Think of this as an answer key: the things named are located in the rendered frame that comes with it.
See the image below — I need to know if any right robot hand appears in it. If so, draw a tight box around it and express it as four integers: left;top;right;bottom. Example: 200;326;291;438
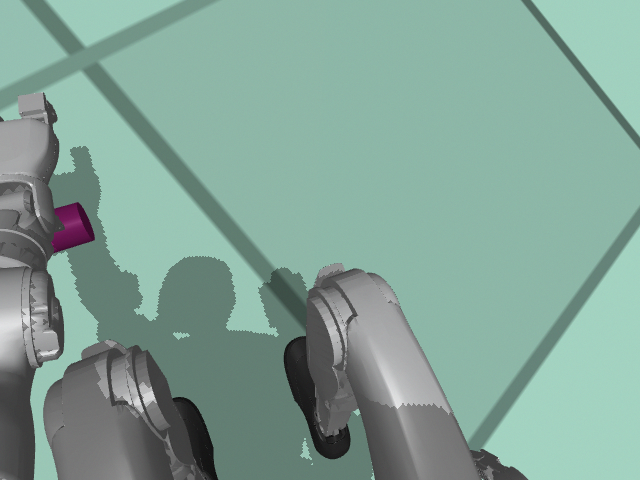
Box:
470;449;528;480

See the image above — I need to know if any right robot foot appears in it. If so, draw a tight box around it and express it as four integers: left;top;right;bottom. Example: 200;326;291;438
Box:
284;336;350;459

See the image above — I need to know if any left robot foot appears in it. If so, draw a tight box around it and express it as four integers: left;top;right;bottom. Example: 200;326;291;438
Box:
172;397;218;480

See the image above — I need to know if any can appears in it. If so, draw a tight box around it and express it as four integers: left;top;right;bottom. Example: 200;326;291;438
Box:
51;202;95;253

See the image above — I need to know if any left robot arm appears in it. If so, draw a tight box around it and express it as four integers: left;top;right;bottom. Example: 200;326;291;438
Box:
0;174;64;480

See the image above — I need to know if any left robot hand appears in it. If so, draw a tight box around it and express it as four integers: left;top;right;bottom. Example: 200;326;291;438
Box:
0;92;65;233

